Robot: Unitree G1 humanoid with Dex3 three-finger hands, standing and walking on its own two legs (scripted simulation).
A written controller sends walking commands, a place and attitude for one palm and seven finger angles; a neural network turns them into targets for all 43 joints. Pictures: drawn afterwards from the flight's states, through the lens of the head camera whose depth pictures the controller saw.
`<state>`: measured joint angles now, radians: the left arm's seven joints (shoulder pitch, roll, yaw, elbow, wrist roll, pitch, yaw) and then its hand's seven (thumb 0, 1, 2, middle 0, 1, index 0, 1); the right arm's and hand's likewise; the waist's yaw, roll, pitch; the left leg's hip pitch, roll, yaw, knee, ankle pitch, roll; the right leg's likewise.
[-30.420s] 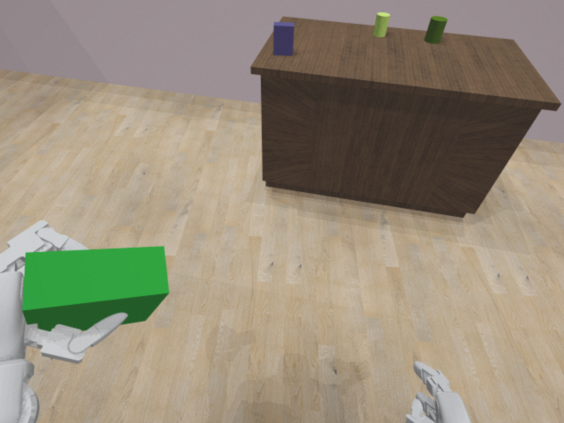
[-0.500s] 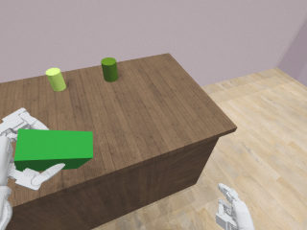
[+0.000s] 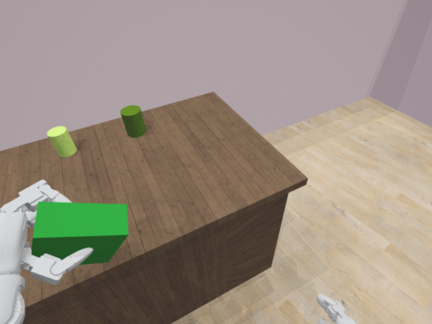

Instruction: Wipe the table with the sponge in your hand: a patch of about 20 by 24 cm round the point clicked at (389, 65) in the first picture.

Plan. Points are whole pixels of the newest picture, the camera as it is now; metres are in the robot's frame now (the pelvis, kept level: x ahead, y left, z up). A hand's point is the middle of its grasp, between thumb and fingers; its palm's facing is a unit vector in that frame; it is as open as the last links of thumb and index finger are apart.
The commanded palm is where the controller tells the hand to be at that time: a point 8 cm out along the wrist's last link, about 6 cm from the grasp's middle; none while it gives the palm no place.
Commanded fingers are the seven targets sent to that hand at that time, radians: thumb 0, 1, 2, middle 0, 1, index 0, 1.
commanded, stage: come to a stop and stand still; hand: left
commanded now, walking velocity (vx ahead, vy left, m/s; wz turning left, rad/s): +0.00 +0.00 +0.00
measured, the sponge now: (91, 235) +0.23 +0.22 +0.11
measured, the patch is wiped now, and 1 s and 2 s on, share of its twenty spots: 0.00 0.00 0.00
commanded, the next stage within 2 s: look again from close up in 0.98 s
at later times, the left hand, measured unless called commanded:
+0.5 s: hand (72, 214) +0.25 +0.25 +0.14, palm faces +0.39 -0.85 -0.36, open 9.4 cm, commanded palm +0.19 +0.27 +0.18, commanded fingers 0.00 0.10 1.30 -1.20 -1.60 -1.20 -1.60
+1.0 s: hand (65, 198) +0.27 +0.26 +0.15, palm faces +0.38 -0.85 -0.37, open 9.4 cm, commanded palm +0.21 +0.29 +0.18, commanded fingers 0.00 0.10 1.30 -1.20 -1.60 -1.20 -1.60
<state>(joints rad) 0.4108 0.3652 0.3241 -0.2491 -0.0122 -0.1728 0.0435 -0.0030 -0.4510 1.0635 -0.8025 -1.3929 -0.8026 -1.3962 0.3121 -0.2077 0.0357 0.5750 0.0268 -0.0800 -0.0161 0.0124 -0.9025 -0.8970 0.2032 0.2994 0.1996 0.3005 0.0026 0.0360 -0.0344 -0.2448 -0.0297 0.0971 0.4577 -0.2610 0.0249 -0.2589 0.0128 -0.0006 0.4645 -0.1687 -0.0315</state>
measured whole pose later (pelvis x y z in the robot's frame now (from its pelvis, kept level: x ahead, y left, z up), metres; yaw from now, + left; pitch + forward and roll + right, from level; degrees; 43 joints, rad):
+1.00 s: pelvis +0.06 +0.01 +0.00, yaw +2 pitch +0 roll -1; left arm 0.41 0.37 0.33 -0.44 -0.04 -0.16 0.07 -0.01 -0.45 1.07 -0.80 -1.39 -0.80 -1.40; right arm 0.17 -0.20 0.05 0.56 0.00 -0.10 -0.04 0.01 -0.90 -0.90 0.20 0.30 0.20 0.30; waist 0.03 -0.04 0.02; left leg -0.19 -0.05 0.01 0.41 -0.21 0.05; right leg -0.17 0.02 -0.03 0.38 -0.20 -0.02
